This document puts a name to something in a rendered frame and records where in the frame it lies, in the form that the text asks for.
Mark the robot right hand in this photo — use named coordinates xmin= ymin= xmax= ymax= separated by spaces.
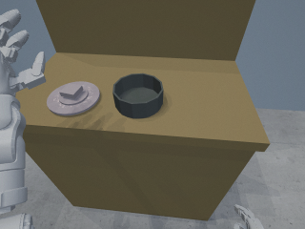
xmin=234 ymin=204 xmax=264 ymax=229

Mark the knob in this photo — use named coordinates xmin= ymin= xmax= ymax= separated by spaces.
xmin=59 ymin=83 xmax=84 ymax=99

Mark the table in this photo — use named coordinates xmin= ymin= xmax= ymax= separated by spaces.
xmin=15 ymin=0 xmax=271 ymax=221

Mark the robot left upper arm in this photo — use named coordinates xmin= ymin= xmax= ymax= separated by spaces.
xmin=0 ymin=213 xmax=35 ymax=229

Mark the robot left forearm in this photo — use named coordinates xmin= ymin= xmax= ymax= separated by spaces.
xmin=0 ymin=94 xmax=28 ymax=215

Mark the pot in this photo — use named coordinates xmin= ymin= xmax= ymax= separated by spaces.
xmin=112 ymin=73 xmax=164 ymax=119

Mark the robot left hand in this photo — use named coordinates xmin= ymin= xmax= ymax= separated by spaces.
xmin=0 ymin=9 xmax=47 ymax=97

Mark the lid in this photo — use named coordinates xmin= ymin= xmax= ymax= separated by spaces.
xmin=47 ymin=81 xmax=100 ymax=116

